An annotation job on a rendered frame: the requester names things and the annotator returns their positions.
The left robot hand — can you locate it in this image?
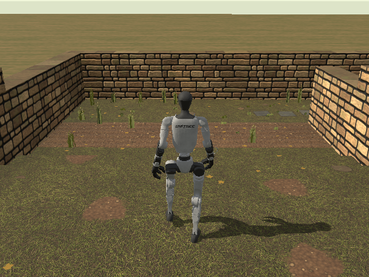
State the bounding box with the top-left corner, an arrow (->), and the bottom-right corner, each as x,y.
152,165 -> 165,179

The robot left forearm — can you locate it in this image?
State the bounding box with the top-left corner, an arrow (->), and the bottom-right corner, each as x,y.
153,141 -> 164,167

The robot right shin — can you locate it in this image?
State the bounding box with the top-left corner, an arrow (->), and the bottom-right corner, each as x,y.
192,197 -> 202,235

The right robot hand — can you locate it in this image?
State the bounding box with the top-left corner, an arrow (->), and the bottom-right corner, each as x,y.
201,157 -> 213,170

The humanoid robot head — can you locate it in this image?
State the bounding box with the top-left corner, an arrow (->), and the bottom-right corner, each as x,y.
175,91 -> 195,119

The robot right upper arm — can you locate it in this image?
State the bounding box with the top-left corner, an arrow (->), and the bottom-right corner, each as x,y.
197,117 -> 212,148

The robot right forearm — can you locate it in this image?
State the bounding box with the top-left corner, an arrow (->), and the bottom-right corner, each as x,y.
205,140 -> 214,160

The robot left upper arm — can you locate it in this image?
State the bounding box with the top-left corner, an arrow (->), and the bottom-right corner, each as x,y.
159,116 -> 173,149

